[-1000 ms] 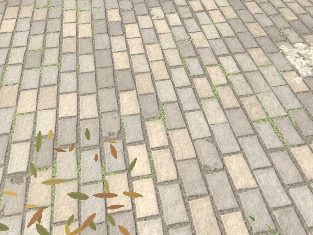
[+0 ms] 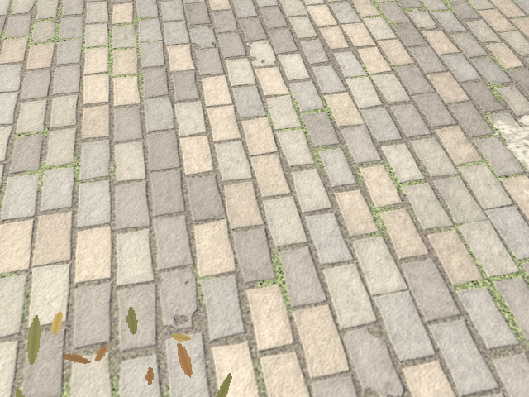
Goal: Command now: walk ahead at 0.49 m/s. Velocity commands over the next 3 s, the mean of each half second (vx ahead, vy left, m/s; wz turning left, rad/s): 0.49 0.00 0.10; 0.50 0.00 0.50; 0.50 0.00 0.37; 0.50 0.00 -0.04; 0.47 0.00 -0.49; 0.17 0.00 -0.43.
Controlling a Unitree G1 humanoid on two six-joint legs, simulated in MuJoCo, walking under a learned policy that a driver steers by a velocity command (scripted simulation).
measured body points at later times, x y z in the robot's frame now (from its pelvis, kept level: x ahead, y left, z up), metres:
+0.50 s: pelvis +0.29 -0.07 +0.00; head +0.32 -0.08 +0.45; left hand +0.40 +0.20 -0.12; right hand +0.33 -0.34 -0.15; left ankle +0.20 +0.08 -0.65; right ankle +0.35 -0.16 -0.74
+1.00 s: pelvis +0.56 +0.03 -0.02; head +0.59 +0.05 +0.43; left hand +0.54 +0.32 -0.15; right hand +0.78 -0.18 -0.12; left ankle +0.60 +0.11 -0.74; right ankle +0.47 -0.15 -0.64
